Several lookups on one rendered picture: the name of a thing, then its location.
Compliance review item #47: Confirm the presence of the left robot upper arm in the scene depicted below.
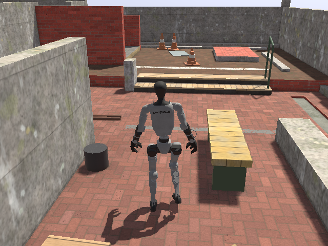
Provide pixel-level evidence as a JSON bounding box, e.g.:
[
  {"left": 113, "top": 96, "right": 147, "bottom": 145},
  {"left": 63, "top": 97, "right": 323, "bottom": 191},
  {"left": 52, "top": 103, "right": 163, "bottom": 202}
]
[{"left": 137, "top": 104, "right": 151, "bottom": 132}]

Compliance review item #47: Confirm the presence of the right robot forearm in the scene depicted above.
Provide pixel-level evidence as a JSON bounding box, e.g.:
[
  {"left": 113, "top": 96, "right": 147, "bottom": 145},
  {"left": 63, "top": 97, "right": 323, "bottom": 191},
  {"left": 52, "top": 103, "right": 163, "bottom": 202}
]
[{"left": 184, "top": 123, "right": 195, "bottom": 143}]

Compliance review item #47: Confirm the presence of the left robot forearm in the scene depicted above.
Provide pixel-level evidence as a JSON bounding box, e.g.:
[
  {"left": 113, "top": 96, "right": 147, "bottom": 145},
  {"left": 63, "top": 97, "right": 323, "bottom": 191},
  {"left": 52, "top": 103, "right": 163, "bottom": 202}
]
[{"left": 132, "top": 125, "right": 142, "bottom": 144}]

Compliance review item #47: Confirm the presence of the robot right hand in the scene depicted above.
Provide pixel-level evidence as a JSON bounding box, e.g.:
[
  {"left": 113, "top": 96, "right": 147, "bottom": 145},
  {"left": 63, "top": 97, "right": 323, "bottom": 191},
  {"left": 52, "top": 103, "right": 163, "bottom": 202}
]
[{"left": 186, "top": 141, "right": 197, "bottom": 154}]

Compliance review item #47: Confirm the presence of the left robot thigh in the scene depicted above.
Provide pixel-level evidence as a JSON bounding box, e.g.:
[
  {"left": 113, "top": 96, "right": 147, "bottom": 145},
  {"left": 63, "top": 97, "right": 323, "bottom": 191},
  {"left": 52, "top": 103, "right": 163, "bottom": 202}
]
[{"left": 147, "top": 143, "right": 158, "bottom": 180}]

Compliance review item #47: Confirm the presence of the left robot shin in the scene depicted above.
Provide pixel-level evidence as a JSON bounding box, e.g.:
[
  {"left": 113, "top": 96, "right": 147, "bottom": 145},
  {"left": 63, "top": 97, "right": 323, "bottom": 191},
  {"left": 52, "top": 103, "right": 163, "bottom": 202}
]
[{"left": 149, "top": 171, "right": 157, "bottom": 205}]

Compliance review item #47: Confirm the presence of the right robot upper arm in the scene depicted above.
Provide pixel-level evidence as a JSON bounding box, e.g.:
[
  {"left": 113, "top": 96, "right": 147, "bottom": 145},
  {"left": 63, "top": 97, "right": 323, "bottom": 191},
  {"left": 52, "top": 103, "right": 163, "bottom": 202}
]
[{"left": 172, "top": 102, "right": 188, "bottom": 130}]

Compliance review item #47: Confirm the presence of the robot left hand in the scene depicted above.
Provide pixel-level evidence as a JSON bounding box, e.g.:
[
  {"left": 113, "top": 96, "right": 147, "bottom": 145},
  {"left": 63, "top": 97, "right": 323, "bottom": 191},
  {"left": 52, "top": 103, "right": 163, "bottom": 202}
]
[{"left": 130, "top": 141, "right": 142, "bottom": 153}]

